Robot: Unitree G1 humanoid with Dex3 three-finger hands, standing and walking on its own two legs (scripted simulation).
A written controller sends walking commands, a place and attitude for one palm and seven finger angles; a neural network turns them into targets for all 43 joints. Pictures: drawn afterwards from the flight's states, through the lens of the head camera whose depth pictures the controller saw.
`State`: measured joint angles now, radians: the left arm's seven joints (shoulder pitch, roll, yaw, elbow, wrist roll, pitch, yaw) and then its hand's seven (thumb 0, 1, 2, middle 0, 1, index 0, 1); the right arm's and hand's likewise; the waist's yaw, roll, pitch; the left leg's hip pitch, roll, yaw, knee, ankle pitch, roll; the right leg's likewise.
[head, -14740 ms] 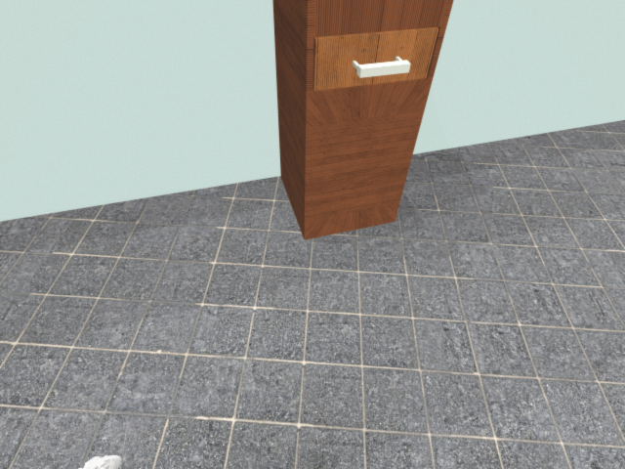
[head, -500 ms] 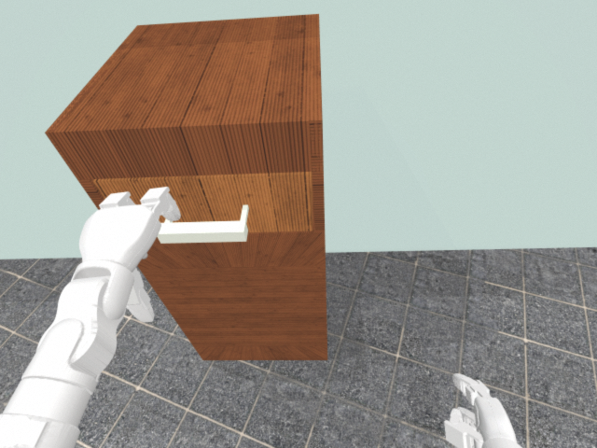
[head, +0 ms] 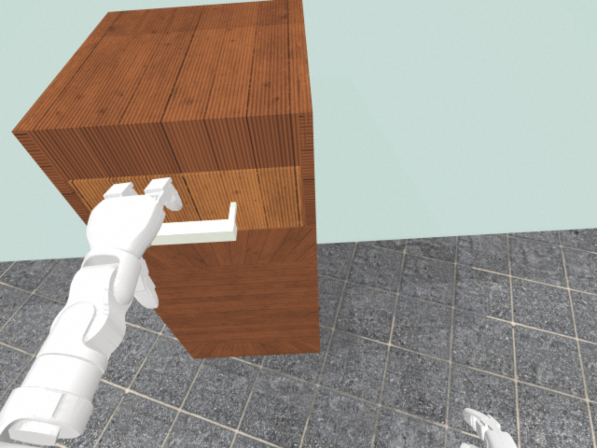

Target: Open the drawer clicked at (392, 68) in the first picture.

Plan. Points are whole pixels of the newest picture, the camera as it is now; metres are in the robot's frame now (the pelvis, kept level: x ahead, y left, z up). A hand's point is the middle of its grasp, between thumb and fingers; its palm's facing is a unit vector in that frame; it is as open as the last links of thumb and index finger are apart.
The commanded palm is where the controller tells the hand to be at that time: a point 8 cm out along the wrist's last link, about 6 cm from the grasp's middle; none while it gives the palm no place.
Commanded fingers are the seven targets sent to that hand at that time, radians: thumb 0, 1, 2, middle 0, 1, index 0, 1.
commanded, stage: move the hooked fingers above the handle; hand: left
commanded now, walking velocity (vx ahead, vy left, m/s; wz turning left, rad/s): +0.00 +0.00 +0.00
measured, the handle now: (191, 221) +0.47 +0.24 +0.00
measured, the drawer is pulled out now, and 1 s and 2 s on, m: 0.00 0.00 0.00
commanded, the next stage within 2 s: lower the fingers behind the handle in 1.40 s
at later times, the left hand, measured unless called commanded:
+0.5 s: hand (173, 226) +0.40 +0.23 +0.06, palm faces -0.01 -0.04 -1.00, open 13.9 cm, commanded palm +0.38 +0.24 +0.12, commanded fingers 0.00 -0.50 0.30 -0.30 -1.20 -0.30 -1.20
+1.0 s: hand (176, 221) +0.42 +0.23 +0.06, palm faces -0.01 -0.04 -1.00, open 13.8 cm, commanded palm +0.39 +0.24 +0.12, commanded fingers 0.00 -0.50 0.30 -0.30 -1.20 -0.30 -1.20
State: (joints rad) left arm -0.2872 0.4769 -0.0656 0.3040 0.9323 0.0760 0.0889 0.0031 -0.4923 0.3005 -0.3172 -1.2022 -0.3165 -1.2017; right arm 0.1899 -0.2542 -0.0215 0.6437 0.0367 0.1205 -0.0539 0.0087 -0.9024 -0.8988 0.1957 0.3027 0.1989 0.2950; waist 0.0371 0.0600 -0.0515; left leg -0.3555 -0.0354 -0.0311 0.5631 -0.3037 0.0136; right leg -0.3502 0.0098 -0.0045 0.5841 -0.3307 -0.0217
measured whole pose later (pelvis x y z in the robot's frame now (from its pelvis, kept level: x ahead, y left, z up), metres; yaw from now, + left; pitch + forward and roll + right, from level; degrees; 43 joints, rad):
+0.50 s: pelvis +0.00 +0.01 +0.00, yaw +0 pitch +8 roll +0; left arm -0.49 0.43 -0.13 0.56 0.99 0.08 0.14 0.00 -0.49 0.30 -0.32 -1.20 -0.32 -1.20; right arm 0.22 -0.25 -0.03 0.66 0.04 0.13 -0.04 0.01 -0.90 -0.90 0.20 0.30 0.20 0.30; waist 0.01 0.05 -0.08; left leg -0.42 -0.04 -0.02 0.60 -0.32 0.02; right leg -0.41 0.01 0.00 0.61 -0.34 -0.01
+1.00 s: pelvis +0.01 +0.00 +0.00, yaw -1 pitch +10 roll +0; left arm -0.50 0.46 -0.05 0.66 0.99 0.02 0.18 0.00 -0.49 0.30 -0.32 -1.21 -0.32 -1.21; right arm 0.28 -0.26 -0.06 0.68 0.04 0.14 -0.05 0.01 -0.90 -0.90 0.20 0.30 0.20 0.29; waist -0.01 0.05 -0.10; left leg -0.45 -0.02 -0.02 0.60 -0.33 0.01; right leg -0.45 0.03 0.01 0.62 -0.34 -0.03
